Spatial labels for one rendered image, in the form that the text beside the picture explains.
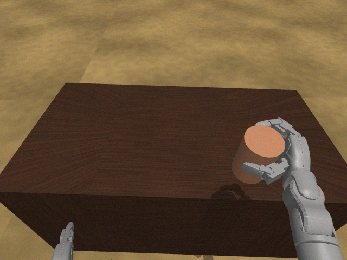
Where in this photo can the right robot arm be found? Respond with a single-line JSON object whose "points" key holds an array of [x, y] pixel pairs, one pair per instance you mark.
{"points": [[312, 228]]}

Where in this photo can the left robot hand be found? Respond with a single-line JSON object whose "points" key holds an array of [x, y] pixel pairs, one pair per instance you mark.
{"points": [[64, 250]]}

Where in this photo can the right robot hand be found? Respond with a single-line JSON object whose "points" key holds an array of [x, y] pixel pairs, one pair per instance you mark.
{"points": [[296, 155]]}

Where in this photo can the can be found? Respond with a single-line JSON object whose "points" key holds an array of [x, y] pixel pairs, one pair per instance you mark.
{"points": [[261, 145]]}

